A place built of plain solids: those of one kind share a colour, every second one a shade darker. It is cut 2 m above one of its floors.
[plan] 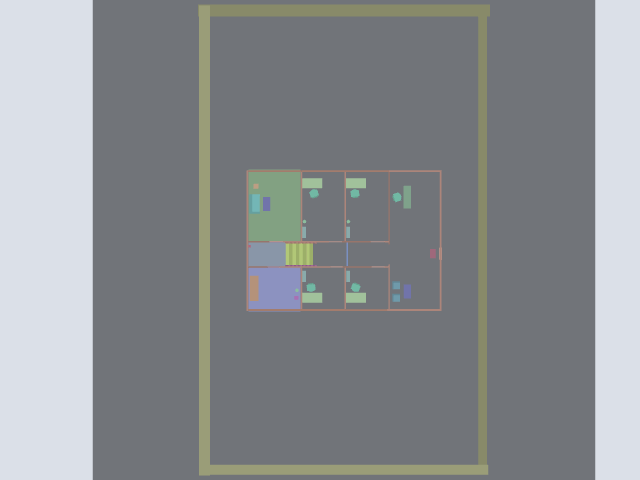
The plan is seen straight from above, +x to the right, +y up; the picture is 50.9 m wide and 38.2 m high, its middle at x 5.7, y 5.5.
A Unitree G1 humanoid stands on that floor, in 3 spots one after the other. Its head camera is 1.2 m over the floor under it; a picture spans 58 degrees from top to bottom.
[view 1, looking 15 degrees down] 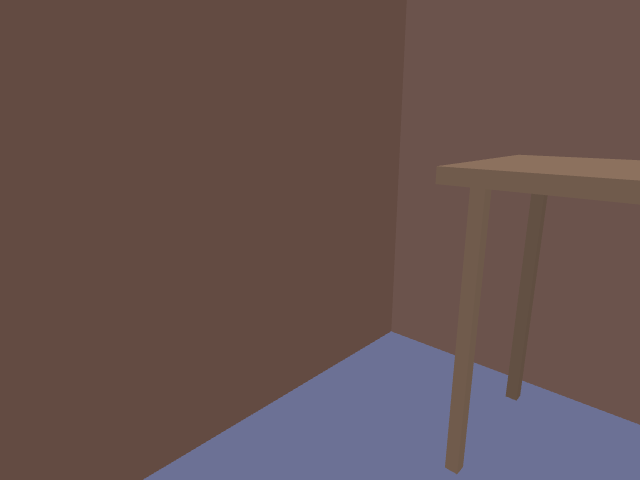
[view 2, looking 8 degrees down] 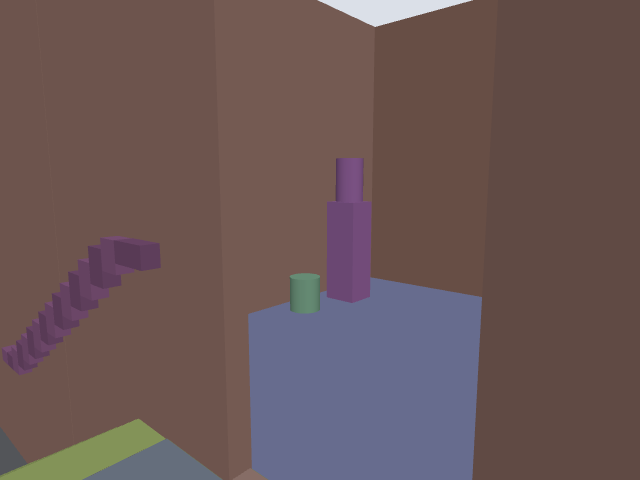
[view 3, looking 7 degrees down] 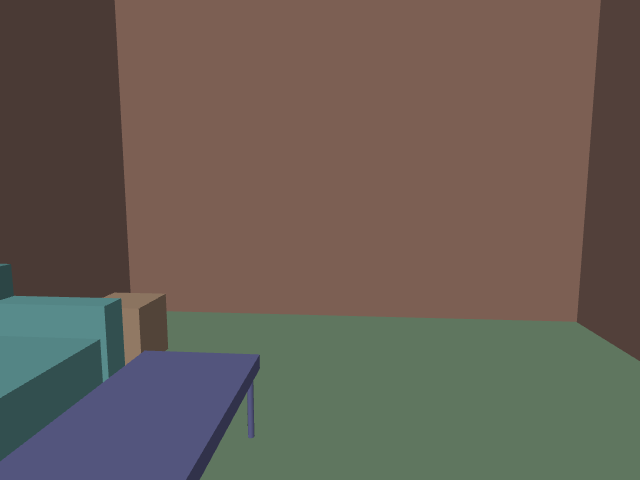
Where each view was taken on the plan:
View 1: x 2.02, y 1.30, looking -137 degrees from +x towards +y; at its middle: glazing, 1.97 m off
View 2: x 1.20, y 4.36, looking -49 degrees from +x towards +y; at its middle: wall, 4.56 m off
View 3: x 2.20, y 6.96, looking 95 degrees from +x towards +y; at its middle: glazing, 3.99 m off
